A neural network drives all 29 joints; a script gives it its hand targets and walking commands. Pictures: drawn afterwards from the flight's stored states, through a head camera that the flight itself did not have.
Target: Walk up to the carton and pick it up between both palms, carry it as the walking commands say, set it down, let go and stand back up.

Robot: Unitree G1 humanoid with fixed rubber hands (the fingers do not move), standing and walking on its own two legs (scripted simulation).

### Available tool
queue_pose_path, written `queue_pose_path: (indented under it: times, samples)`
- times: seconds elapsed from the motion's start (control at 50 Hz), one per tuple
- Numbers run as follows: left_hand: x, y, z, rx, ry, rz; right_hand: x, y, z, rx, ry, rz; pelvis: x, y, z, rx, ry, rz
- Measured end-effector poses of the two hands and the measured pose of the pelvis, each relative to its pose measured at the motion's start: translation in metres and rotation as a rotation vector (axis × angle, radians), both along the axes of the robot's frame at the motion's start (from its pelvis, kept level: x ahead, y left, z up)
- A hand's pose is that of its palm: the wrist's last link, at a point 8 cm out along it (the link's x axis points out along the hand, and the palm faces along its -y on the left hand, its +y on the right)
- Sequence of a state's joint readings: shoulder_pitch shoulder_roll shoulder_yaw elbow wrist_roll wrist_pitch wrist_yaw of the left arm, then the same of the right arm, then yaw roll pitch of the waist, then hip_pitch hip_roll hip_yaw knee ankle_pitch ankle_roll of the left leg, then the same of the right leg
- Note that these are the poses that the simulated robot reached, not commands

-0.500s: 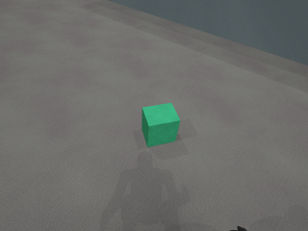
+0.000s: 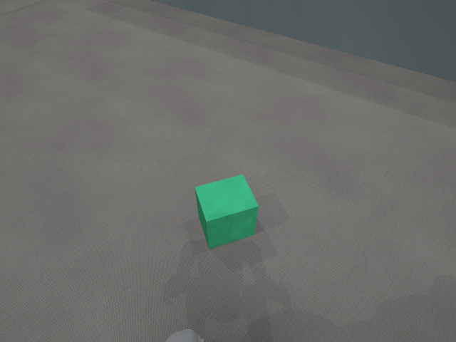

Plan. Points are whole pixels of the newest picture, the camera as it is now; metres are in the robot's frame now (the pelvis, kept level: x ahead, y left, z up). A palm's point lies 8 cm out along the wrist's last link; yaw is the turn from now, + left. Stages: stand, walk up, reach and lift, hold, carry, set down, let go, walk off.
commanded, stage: walk up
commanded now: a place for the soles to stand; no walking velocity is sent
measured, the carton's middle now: (225, 212) +0.76 +0.03 -0.63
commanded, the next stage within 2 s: none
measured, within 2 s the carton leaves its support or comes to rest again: neither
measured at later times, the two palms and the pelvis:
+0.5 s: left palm (125, 261) +0.31 +0.24 -0.11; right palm out of the picture +0.16 -0.25 -0.13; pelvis +0.20 +0.00 +0.00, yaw -3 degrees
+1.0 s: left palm (127, 241) +0.36 +0.26 -0.13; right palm (322, 216) +0.42 -0.21 -0.10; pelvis +0.30 +0.02 +0.00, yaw +0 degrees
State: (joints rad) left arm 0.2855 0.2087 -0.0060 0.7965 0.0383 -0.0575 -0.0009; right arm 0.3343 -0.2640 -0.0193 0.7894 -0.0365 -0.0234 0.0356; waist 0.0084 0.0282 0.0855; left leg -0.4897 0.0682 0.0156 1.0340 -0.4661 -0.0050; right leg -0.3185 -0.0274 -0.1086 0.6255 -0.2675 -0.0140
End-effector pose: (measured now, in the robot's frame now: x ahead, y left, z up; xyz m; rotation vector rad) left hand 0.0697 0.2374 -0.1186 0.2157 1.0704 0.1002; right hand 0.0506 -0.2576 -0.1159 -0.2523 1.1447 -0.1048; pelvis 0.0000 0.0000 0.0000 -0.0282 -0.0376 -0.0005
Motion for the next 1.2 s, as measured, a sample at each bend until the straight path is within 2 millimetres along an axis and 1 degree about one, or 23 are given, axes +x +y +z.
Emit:
queue_pose_path:
  times: [0.06, 0.1, 0.14, 0.18, 0.2, 0.24, 0.32, 0.38, 0.44, 0.48, 0.5, 0.52, 0.56, 0.6, 0.68, 0.72, 0.76, 0.82, 0.9, 0.98, 1.04, 1.12, 1.2]
  samples:
    - [-0.008, 0.01, -0.004, -0.014, 0.067, 0.036, 0.055, 0.016, 0.014, 0.008, -0.087, 0.051, 0.023, 0.007, 0.004, 0.0, -0.004, 0.007]
    - [-0.01, 0.019, -0.011, -0.025, 0.107, 0.061, 0.087, 0.028, 0.018, 0.01, -0.143, 0.076, 0.041, 0.014, 0.002, 0.0, -0.012, 0.009]
    - [-0.005, 0.028, -0.023, -0.034, 0.143, 0.071, 0.112, 0.038, 0.016, -0.001, -0.191, 0.083, 0.06, 0.023, -0.007, -0.003, -0.018, 0.009]
    - [0.005, 0.035, -0.032, -0.039, 0.178, 0.062, 0.127, 0.045, 0.012, -0.011, -0.209, 0.062, 0.076, 0.028, -0.013, 0.005, -0.022, -0.007]
    - [0.014, 0.037, -0.034, -0.04, 0.189, 0.05, 0.131, 0.047, 0.011, -0.016, -0.206, 0.045, 0.083, 0.029, -0.014, 0.01, -0.025, -0.017]
    - [0.036, 0.04, -0.033, -0.039, 0.188, 0.024, 0.132, 0.049, 0.01, -0.023, -0.179, 0.013, 0.096, 0.029, -0.012, 0.015, -0.029, -0.028]
    - [0.095, 0.04, -0.02, -0.03, 0.129, -0.028, 0.122, 0.045, 0.009, -0.022, -0.087, -0.056, 0.123, 0.026, -0.003, 0.022, -0.027, -0.044]
    - [0.143, 0.033, -0.007, -0.024, 0.075, -0.057, 0.113, 0.038, 0.007, -0.013, -0.009, -0.103, 0.146, 0.021, 0.003, 0.025, -0.02, -0.052]
    - [0.191, 0.019, 0.003, -0.016, 0.017, -0.089, 0.109, 0.027, 0.0, 0.004, 0.062, -0.139, 0.171, 0.013, 0.005, 0.025, -0.014, -0.059]
    - [0.222, 0.009, 0.006, -0.001, -0.028, -0.107, 0.111, 0.017, -0.008, 0.014, 0.107, -0.158, 0.189, 0.005, 0.0, 0.024, -0.011, -0.06]
    - [0.236, 0.005, 0.005, 0.011, -0.056, -0.111, 0.114, 0.012, -0.014, 0.018, 0.126, -0.163, 0.198, 0.0, -0.005, 0.031, -0.007, -0.055]
    - [0.248, 0.0, 0.004, 0.02, -0.079, -0.108, 0.118, 0.007, -0.02, 0.019, 0.146, -0.161, 0.206, -0.003, -0.009, 0.029, -0.004, -0.054]
    - [0.263, -0.006, 0.005, 0.026, -0.094, -0.091, 0.133, 0.001, -0.026, 0.017, 0.177, -0.149, 0.217, -0.006, -0.011, 0.021, -0.006, -0.05]
    - [0.27, -0.01, 0.007, 0.032, -0.084, -0.072, 0.156, -0.002, -0.026, 0.015, 0.176, -0.13, 0.227, -0.006, -0.009, 0.016, -0.005, -0.042]
    - [0.269, -0.009, 0.009, 0.026, -0.033, -0.041, 0.219, 0.001, -0.014, 0.02, 0.091, -0.082, 0.247, -0.002, 0.001, 0.016, -0.002, -0.03]
    - [0.268, -0.006, 0.004, 0.012, 0.0, -0.031, 0.251, 0.007, -0.007, 0.02, 0.034, -0.061, 0.257, 0.001, 0.002, 0.017, -0.003, -0.027]
    - [0.268, -0.001, -0.005, -0.008, 0.037, -0.021, 0.279, 0.015, -0.004, 0.015, -0.022, -0.046, 0.267, 0.006, 0.0, 0.014, -0.009, -0.027]
    - [0.273, 0.007, -0.019, -0.034, 0.077, 0.004, 0.312, 0.028, -0.002, 0.006, -0.074, -0.026, 0.278, 0.013, -0.006, 0.015, -0.021, -0.022]
    - [0.284, 0.015, -0.022, -0.043, 0.095, 0.033, 0.346, 0.042, 0.006, 0.012, -0.103, 0.001, 0.29, 0.017, -0.002, 0.003, -0.017, -0.016]
    - [0.292, 0.02, -0.017, -0.041, 0.089, 0.039, 0.37, 0.051, 0.013, 0.023, -0.131, 0.027, 0.294, 0.019, 0.003, 0.001, -0.012, -0.009]
    - [0.296, 0.025, -0.012, -0.028, 0.084, 0.043, 0.378, 0.051, 0.015, 0.026, -0.142, 0.037, 0.295, 0.02, 0.005, 0.003, -0.013, 0.001]
    - [0.295, 0.03, -0.007, -0.008, 0.087, 0.045, 0.377, 0.047, 0.013, 0.026, -0.125, 0.037, 0.294, 0.019, 0.007, 0.007, -0.013, 0.01]
    - [0.286, 0.031, -0.004, 0.005, 0.112, 0.049, 0.365, 0.04, 0.009, 0.026, -0.087, 0.029, 0.292, 0.017, 0.008, 0.008, -0.009, 0.023]
